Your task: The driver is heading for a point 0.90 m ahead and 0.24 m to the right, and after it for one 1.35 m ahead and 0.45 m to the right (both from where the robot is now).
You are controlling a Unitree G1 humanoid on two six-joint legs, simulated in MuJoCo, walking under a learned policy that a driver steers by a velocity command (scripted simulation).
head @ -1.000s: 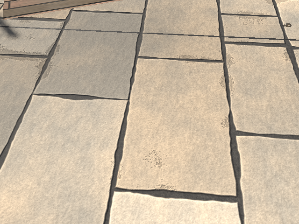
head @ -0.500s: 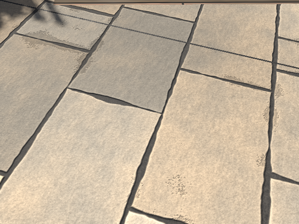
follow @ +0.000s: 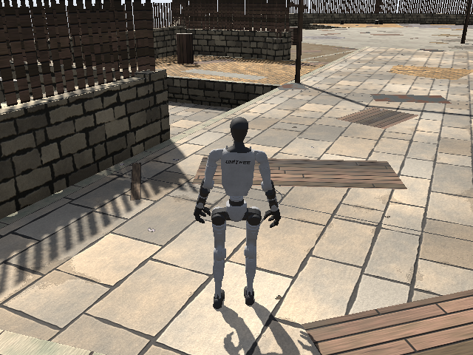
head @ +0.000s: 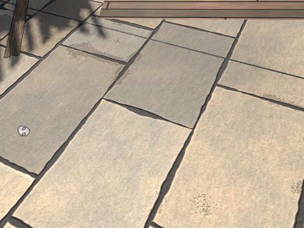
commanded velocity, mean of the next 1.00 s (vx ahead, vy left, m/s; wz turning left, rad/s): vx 0.26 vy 0.00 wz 0.02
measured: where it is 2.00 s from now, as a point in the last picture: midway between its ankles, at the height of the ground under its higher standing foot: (183, 161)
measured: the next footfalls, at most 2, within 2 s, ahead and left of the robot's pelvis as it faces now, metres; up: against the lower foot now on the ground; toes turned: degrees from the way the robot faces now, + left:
left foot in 0.02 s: +0.00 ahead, +0.12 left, +0.00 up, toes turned -5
left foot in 1.02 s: +0.41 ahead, +0.06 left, +0.00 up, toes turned +3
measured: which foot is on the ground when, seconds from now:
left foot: up 0.00-0.00, down 0.02-0.54, up 0.56-1.00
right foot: down 0.00-1.00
